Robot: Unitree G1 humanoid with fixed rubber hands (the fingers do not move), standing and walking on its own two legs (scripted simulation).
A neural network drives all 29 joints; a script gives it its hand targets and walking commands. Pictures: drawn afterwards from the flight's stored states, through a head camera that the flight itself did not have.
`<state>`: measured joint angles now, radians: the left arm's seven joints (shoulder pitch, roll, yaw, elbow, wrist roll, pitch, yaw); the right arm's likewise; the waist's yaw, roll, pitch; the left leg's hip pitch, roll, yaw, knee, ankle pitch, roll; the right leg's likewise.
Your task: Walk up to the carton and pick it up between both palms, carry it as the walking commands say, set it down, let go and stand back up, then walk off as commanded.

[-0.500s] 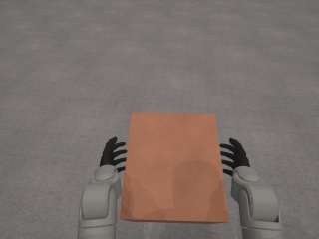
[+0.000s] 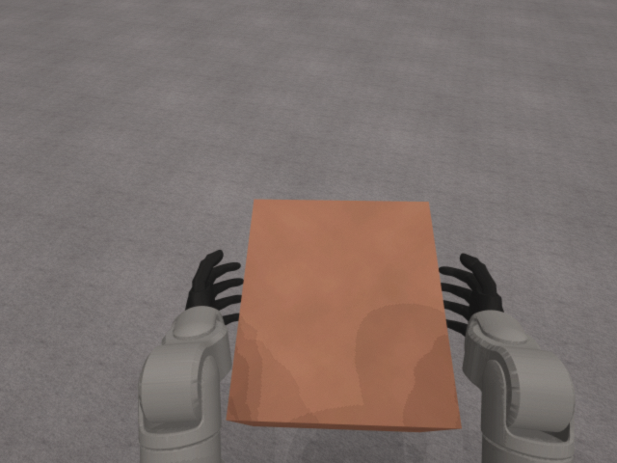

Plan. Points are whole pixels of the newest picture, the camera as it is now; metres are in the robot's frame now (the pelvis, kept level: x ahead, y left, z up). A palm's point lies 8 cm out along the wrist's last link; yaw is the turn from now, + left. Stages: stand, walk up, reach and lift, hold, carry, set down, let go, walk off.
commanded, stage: carry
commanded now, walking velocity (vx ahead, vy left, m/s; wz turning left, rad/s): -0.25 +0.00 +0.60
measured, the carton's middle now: (338, 317) +0.31 -0.01 +0.02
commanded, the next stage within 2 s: none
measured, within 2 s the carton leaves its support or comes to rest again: neither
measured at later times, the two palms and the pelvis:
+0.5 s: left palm out of the picture +0.12 +0.17 +0.14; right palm (482, 391) +0.18 -0.13 +0.12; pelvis -0.11 -0.03 +0.03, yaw +13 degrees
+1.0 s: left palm out of the picture -0.14 +0.25 +0.12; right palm out of the picture +0.03 -0.01 +0.12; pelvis -0.26 -0.03 +0.02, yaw +34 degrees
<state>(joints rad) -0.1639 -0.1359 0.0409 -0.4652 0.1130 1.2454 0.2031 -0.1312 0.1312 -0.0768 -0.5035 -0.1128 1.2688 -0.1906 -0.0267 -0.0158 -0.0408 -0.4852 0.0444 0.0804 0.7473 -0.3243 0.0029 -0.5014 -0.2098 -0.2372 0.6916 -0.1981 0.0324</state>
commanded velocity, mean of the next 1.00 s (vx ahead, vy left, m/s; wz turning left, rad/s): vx -0.25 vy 0.00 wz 0.60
